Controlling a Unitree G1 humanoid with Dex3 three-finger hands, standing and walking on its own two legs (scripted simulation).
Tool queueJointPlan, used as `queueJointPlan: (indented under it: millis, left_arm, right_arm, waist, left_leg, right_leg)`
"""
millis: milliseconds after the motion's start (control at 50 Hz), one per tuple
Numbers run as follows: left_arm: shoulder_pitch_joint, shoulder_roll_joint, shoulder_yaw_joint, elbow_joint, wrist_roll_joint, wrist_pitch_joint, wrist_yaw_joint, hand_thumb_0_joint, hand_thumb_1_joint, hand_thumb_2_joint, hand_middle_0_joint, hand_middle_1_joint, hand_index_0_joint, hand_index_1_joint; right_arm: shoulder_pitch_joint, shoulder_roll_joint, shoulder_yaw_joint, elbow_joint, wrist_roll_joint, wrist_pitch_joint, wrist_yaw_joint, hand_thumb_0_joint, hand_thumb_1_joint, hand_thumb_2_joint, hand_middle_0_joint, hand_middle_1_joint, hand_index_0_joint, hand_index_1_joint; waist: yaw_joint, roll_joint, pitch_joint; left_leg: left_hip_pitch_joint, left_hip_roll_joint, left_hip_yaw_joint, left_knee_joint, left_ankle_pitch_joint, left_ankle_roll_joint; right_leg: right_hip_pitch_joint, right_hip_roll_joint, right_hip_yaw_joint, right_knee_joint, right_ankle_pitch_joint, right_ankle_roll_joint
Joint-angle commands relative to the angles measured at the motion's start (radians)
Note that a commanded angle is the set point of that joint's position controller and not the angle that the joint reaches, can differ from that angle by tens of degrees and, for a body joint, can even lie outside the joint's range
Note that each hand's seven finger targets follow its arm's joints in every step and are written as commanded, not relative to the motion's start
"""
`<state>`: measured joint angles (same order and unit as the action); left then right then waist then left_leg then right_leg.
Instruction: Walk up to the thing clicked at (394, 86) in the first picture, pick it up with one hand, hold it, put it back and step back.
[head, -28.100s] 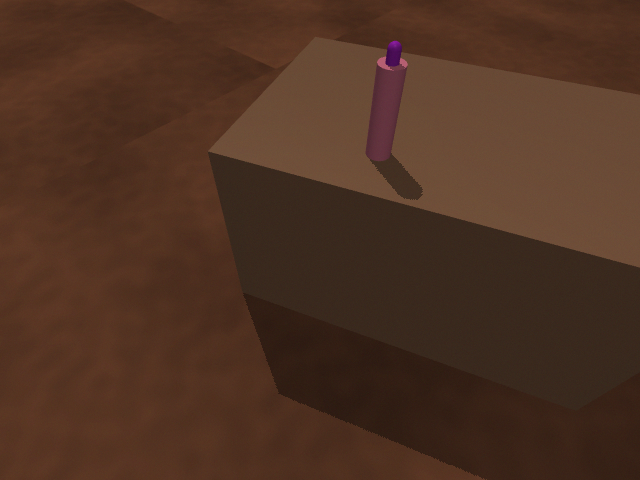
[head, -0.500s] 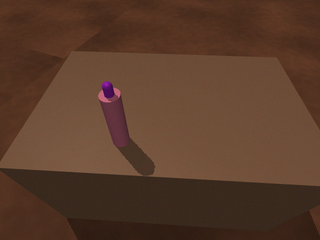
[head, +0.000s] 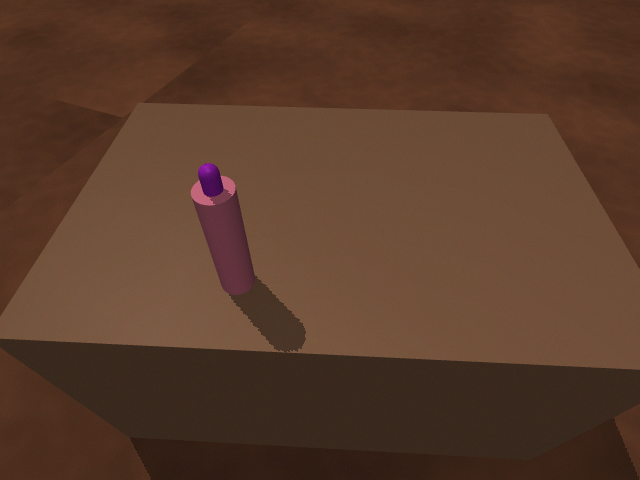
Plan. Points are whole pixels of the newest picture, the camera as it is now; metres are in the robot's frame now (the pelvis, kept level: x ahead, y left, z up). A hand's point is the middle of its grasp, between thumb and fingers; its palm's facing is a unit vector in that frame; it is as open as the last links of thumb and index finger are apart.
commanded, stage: stand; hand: left
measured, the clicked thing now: (225, 232) +0.47 +0.16 +0.00
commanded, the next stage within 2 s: step back in 0.44 s
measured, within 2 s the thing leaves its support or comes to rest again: neither
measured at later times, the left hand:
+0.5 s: hand out of the picture +0.07 +0.25 -0.16, palm faces +0.00 -0.94 -0.34, open 7.4 cm
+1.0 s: hand out of the picture +0.03 +0.31 -0.18, palm faces -0.07 -0.93 -0.36, open 7.4 cm
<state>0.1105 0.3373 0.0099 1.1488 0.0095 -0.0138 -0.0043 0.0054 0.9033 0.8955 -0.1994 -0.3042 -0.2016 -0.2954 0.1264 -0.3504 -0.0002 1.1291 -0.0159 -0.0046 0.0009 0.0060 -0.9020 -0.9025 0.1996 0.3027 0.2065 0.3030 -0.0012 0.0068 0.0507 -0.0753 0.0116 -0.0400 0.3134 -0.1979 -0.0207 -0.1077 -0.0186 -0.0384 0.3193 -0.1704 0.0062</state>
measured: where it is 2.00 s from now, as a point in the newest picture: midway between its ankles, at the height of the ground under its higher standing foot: outside the picture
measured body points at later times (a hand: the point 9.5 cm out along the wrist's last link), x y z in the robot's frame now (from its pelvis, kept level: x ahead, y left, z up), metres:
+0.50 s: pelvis -0.01 +0.00 +0.00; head +0.01 +0.00 +0.45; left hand +0.07 +0.30 -0.13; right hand +0.07 -0.31 -0.14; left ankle -0.01 +0.13 -0.75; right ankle +0.00 -0.12 -0.75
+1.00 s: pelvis -0.10 +0.05 -0.02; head -0.02 +0.07 +0.42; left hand +0.04 +0.35 -0.16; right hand -0.05 -0.27 -0.13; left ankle -0.08 +0.15 -0.75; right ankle -0.13 -0.09 -0.68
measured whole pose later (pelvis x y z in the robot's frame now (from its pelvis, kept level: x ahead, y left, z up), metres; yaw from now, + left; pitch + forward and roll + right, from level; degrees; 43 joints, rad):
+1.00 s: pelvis -0.10 +0.05 -0.02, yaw -1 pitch -1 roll -1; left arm 0.07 0.40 0.06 0.89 0.01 0.06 0.02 0.00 0.91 0.90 -0.20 -0.30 -0.20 -0.30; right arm 0.18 -0.36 -0.05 0.90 -0.03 0.03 -0.01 0.01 -0.90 -0.90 0.20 0.30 0.21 0.30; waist -0.03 -0.04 0.20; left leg -0.31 0.00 0.00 0.62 -0.29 0.04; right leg -0.44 0.10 0.13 1.10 -0.53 0.01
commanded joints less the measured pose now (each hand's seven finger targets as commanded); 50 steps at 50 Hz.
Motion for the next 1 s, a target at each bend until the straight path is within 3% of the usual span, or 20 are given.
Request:
queueJointPlan:
  millis: [0,400,420,480,540,560,580,600,620,660,700,720,740,760,780,800,840,860,920,980]
  left_arm:
    - [-0.035,0.216,0.037,-0.061,-0.001,-0.022,0.016,0.0,0.9,0.9,-0.2,-0.3,-0.2,-0.3]
    - [-0.032,0.219,0.036,-0.069,0.0,-0.019,0.014,0.0,0.9,0.9,-0.2,-0.3,-0.2,-0.3]
    - [-0.042,0.291,0.084,-0.092,-0.017,-0.008,0.018,0.0,0.9,0.9,-0.2,-0.3,-0.2,-0.3]
    - [-0.024,0.274,0.092,-0.136,-0.02,0.003,0.024,0.0,0.9,0.9,-0.2,-0.3,-0.2,-0.3]
    - [-0.046,0.284,0.1,-0.188,-0.013,0.017,0.022,0.0,0.9,0.9,-0.2,-0.3,-0.2,-0.3]
    - [-0.078,0.304,0.105,-0.21,-0.007,0.022,0.023,0.0,0.9,0.9,-0.2,-0.3,-0.2,-0.3]
    - [-0.108,0.319,0.107,-0.233,0.0,0.024,0.025,0.0,0.9,0.9,-0.2,-0.3,-0.2,-0.3]
    - [-0.128,0.328,0.111,-0.256,0.013,0.025,0.027,0.0,0.9,0.9,-0.2,-0.3,-0.2,-0.3]
    - [-0.148,0.333,0.113,-0.272,0.02,0.025,0.028,0.0,0.9,0.9,-0.2,-0.3,-0.2,-0.3]
    - [-0.175,0.313,0.104,-0.297,0.027,0.028,0.031,0.0,0.9,0.9,-0.2,-0.3,-0.2,-0.3]
    - [-0.151,0.297,0.099,-0.307,0.019,0.038,0.029,0.0,0.9,0.9,-0.2,-0.3,-0.2,-0.3]
    - [-0.142,0.289,0.095,-0.315,0.012,0.049,0.026,0.0,0.9,0.9,-0.2,-0.3,-0.2,-0.3]
    - [-0.102,0.239,0.088,-0.326,0.0,0.059,0.027,0.0,0.9,0.9,-0.2,-0.3,-0.2,-0.3]
    - [-0.083,0.207,0.085,-0.329,-0.005,0.065,0.033,0.0,0.9,0.9,-0.2,-0.3,-0.2,-0.3]
    - [-0.103,0.23,0.095,-0.333,0.005,0.065,0.045,0.0,0.9,0.9,-0.2,-0.3,-0.2,-0.3]
    - [-0.125,0.25,0.1,-0.323,0.009,0.065,0.049,0.0,0.9,0.9,-0.2,-0.3,-0.2,-0.3]
    - [-0.036,0.246,0.094,-0.294,-0.011,0.064,0.048,0.0,0.9,0.9,-0.2,-0.3,-0.2,-0.3]
    - [0.003,0.25,0.094,-0.295,-0.01,0.062,0.046,0.0,0.9,0.9,-0.2,-0.3,-0.2,-0.3]
    - [-0.022,0.241,0.101,-0.329,0.005,0.049,0.036,0.0,0.9,0.9,-0.2,-0.3,-0.2,-0.3]
    - [-0.052,0.228,0.105,-0.36,0.005,0.041,0.031,0.0,0.9,0.9,-0.2,-0.3,-0.2,-0.3]
  right_arm:
    - [-0.032,-0.207,-0.036,-0.056,0.003,-0.021,-0.013,0.0,-0.9,-0.9,0.2,0.3,0.2,0.3]
    - [-0.027,-0.206,-0.033,-0.062,0.003,-0.025,-0.014,0.0,-0.9,-0.9,0.2,0.3,0.2,0.3]
    - [-0.063,-0.266,-0.061,-0.081,0.019,-0.007,-0.007,0.0,-0.9,-0.9,0.2,0.3,0.2,0.3]
    - [-0.027,-0.254,-0.074,-0.12,0.032,0.006,-0.004,0.0,-0.9,-0.9,0.2,0.3,0.2,0.3]
    - [-0.015,-0.244,-0.085,-0.159,0.028,0.023,-0.003,0.0,-0.9,-0.9,0.2,0.3,0.2,0.3]
    - [0.001,-0.237,-0.09,-0.167,0.026,0.033,-0.002,0.0,-0.9,-0.9,0.2,0.3,0.2,0.3]
    - [0.023,-0.222,-0.091,-0.176,0.023,0.044,0.001,0.0,-0.9,-0.9,0.2,0.3,0.2,0.3]
    - [0.049,-0.225,-0.098,-0.19,0.017,0.053,0.006,0.0,-0.9,-0.9,0.2,0.3,0.2,0.3]
    - [0.073,-0.23,-0.102,-0.197,0.021,0.057,0.01,0.0,-0.9,-0.9,0.2,0.3,0.2,0.3]
    - [0.11,-0.226,-0.109,-0.208,0.026,0.052,0.014,0.0,-0.9,-0.9,0.2,0.3,0.2,0.3]
    - [0.134,-0.221,-0.111,-0.202,0.011,0.04,0.011,0.0,-0.9,-0.9,0.2,0.3,0.2,0.3]
    - [0.141,-0.229,-0.119,-0.201,-0.004,0.034,0.008,0.0,-0.9,-0.9,0.2,0.3,0.2,0.3]
    - [0.107,-0.286,-0.132,-0.224,-0.025,0.025,0.003,0.0,-0.9,-0.9,0.2,0.3,0.2,0.3]
    - [0.066,-0.361,-0.145,-0.248,-0.031,0.015,0.002,0.0,-0.9,-0.9,0.2,0.3,0.2,0.3]
    - [0.068,-0.42,-0.153,-0.262,-0.019,0.012,0.0,0.0,-0.9,-0.9,0.2,0.3,0.2,0.3]
    - [0.041,-0.388,-0.147,-0.27,-0.016,0.01,-0.006,0.0,-0.9,-0.9,0.2,0.3,0.2,0.3]
    - [-0.051,-0.311,-0.127,-0.292,-0.024,0.009,-0.024,0.0,-0.9,-0.9,0.2,0.3,0.2,0.3]
    - [-0.042,-0.298,-0.124,-0.303,-0.02,0.007,-0.03,0.0,-0.9,-0.9,0.2,0.3,0.2,0.3]
    - [0.057,-0.267,-0.123,-0.299,-0.014,0.006,-0.036,0.0,-0.9,-0.9,0.2,0.3,0.2,0.3]
    - [0.097,-0.277,-0.123,-0.304,-0.01,0.01,-0.041,0.0,-0.9,-0.9,0.2,0.3,0.2,0.3]
  waist:
    - [0.003,0.001,-0.06]
    - [0.004,0.001,-0.055]
    - [0.009,-0.01,0.049]
    - [-0.003,-0.01,-0.087]
    - [-0.006,-0.06,-0.14]
    - [-0.011,-0.125,-0.132]
    - [-0.015,-0.182,-0.113]
    - [-0.025,-0.209,-0.1]
    - [-0.036,-0.202,-0.087]
    - [-0.048,-0.208,-0.08]
    - [-0.04,-0.154,-0.098]
    - [-0.044,-0.091,-0.083]
    - [-0.02,0.089,-0.07]
    - [-0.003,0.199,-0.059]
    - [-0.047,0.225,-0.079]
    - [-0.048,0.165,-0.069]
    - [0.021,0.114,-0.068]
    - [0.031,0.152,-0.085]
    - [-0.018,0.121,-0.12]
    - [-0.052,0.121,-0.101]
  left_leg:
    - [-0.049,0.108,-0.07,-0.053,0.124,0.039]
    - [-0.045,0.111,-0.065,-0.059,0.145,0.037]
    - [-0.111,0.094,-0.072,0.058,0.312,0.065]
    - [-0.09,0.089,-0.053,0.168,0.398,0.097]
    - [-0.102,0.03,-0.019,0.317,0.259,0.091]
    - [-0.121,-0.018,0.008,0.43,0.099,0.081]
    - [-0.133,-0.058,0.016,0.544,-0.16,0.071]
    - [-0.153,-0.047,-0.029,0.646,-0.325,0.079]
    - [-0.144,-0.027,-0.077,0.686,-0.363,0.088]
    - [-0.18,-0.016,-0.049,0.571,-0.305,0.083]
    - [-0.177,-0.03,0.022,0.309,-0.138,0.061]
    - [-0.154,-0.011,-0.004,0.192,0.024,0.064]
    - [-0.146,0.136,-0.241,0.073,0.216,0.106]
    - [-0.114,0.274,-0.407,0.048,0.435,0.183]
    - [-0.18,0.358,-0.499,0.043,0.488,0.284]
    - [-0.195,0.343,-0.468,0.053,0.457,0.291]
    - [-0.098,0.224,-0.246,0.143,0.475,0.236]
    - [-0.055,0.226,-0.229,0.162,0.471,0.241]
    - [0.105,0.241,-0.239,0.202,0.565,0.276]
    - [0.11,0.253,-0.225,0.222,0.602,0.285]
  right_leg:
    - [0.047,-0.119,0.101,-0.043,0.129,-0.024]
    - [0.039,-0.116,0.099,-0.038,0.144,-0.024]
    - [-0.038,-0.109,0.11,0.052,0.306,-0.036]
    - [-0.005,-0.115,0.098,0.135,0.36,-0.081]
    - [-0.06,-0.198,0.179,0.121,0.344,-0.152]
    - [-0.101,-0.263,0.238,0.091,0.334,-0.196]
    - [-0.166,-0.338,0.291,0.061,0.331,-0.252]
    - [-0.223,-0.38,0.322,0.054,0.302,-0.285]
    - [-0.275,-0.376,0.3,0.078,0.277,-0.282]
    - [-0.24,-0.316,0.243,0.138,0.277,-0.231]
    - [-0.163,-0.238,0.18,0.253,0.249,-0.165]
    - [-0.197,-0.179,0.15,0.341,0.159,-0.127]
    - [-0.272,-0.043,0.108,0.494,-0.026,-0.076]
    - [-0.381,0.115,0.109,0.646,-0.433,-0.041]
    - [-0.362,0.131,0.225,0.768,-0.525,-0.034]
    - [-0.357,0.125,0.27,0.853,-0.494,-0.04]
    - [-0.441,0.126,0.271,0.92,-0.363,-0.036]
    - [-0.453,0.119,0.241,0.917,-0.333,-0.028]
    - [-0.462,0.101,0.208,0.82,-0.366,0.014]
    - [-0.415,0.078,0.163,0.639,-0.369,0.018]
